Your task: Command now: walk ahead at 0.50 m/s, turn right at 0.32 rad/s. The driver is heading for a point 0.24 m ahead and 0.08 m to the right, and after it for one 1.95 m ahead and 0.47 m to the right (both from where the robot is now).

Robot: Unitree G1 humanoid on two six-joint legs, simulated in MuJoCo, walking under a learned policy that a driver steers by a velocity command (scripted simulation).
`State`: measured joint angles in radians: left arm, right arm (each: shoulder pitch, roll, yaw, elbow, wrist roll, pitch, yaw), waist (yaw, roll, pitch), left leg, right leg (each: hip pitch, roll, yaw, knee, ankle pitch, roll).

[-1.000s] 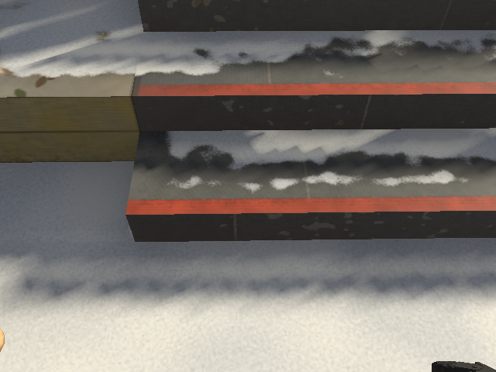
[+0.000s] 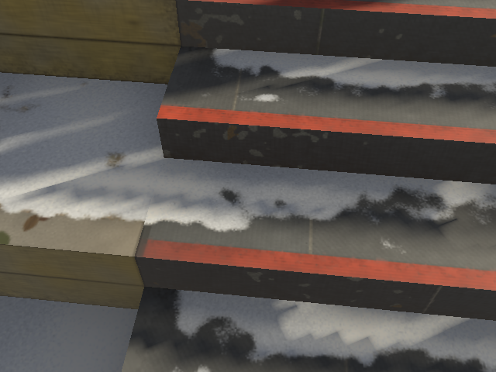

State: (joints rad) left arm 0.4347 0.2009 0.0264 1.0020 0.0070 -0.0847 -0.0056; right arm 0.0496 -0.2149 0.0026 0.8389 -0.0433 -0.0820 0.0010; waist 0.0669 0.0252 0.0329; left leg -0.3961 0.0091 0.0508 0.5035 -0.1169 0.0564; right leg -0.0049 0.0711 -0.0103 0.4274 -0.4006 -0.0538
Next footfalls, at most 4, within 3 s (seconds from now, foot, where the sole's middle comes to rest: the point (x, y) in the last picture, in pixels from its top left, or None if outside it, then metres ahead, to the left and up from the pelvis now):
0.70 right None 0.33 -0.35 -0.62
1.28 left None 0.35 -0.10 -0.62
1.64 right None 0.38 -0.31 -0.62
2.60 left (277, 222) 0.75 0.01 -0.48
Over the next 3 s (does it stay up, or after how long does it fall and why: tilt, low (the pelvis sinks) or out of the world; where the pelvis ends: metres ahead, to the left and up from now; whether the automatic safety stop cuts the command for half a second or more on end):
stays up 0.78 -0.11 0.29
